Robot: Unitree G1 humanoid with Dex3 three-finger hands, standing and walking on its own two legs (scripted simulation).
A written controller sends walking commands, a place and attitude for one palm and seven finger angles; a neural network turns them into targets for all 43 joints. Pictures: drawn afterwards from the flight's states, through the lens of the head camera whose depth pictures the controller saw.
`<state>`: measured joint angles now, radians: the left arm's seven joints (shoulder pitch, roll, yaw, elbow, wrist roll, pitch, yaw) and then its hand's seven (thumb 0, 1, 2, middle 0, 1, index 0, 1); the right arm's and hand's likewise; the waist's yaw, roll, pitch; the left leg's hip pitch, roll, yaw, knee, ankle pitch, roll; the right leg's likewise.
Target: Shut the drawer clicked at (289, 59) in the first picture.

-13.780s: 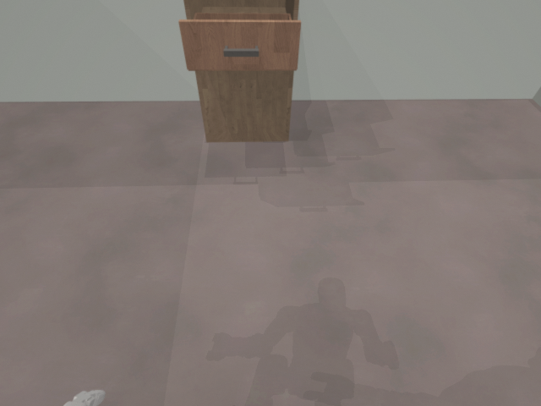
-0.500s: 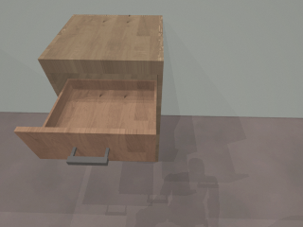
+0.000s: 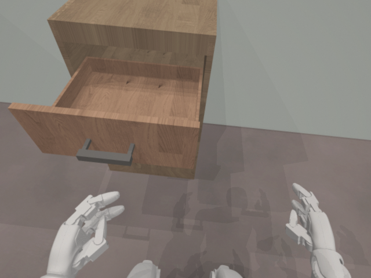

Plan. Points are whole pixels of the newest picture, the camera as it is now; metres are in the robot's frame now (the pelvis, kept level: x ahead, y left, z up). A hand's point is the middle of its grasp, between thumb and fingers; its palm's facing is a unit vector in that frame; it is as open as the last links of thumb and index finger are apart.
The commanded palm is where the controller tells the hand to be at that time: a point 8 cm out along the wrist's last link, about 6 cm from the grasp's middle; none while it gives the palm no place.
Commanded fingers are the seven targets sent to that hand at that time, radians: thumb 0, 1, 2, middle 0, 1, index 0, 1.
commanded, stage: raise the hand and make a fist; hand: left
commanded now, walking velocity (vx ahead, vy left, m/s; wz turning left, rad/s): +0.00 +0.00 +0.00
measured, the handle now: (107, 151) +0.40 +0.23 +0.00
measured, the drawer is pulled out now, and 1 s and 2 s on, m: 0.30 0.30 0.30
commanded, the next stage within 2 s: bring the fist close to the handle in 1.46 s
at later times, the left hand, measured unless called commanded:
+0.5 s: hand (93, 219) +0.21 +0.19 +0.06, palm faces +0.00 -1.00 -0.05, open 3.5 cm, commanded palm +0.17 +0.24 +0.07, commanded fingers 0.00 0.90 0.90 -1.16 -1.34 -1.16 -1.34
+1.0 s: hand (86, 213) +0.21 +0.19 +0.09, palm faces +0.01 -1.00 -0.06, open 3.2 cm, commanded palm +0.18 +0.25 +0.10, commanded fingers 0.00 0.90 0.90 -1.40 -1.60 -1.40 -1.60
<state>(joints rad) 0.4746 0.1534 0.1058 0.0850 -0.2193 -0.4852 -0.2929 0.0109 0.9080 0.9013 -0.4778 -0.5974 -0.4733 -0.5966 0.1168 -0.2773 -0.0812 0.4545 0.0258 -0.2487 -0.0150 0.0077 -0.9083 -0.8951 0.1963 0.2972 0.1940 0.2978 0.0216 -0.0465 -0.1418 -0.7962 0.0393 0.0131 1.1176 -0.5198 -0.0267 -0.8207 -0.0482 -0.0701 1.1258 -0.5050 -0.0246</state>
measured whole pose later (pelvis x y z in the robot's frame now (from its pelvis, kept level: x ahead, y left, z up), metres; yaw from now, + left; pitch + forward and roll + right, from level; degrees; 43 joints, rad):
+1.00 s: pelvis +0.03 +0.02 +0.02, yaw +1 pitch +11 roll -2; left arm 0.57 0.20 0.08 -0.25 -0.21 -0.31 -0.20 0.02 0.90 0.90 -1.38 -1.58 -1.38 -1.58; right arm 0.22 -0.20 0.03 0.46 0.03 -0.19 -0.03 0.01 -0.90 -0.89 0.20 0.30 0.20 0.30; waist 0.01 0.03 -0.13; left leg -0.70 0.03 -0.01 1.03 -0.52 0.00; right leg -0.68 -0.05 -0.10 0.97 -0.48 0.01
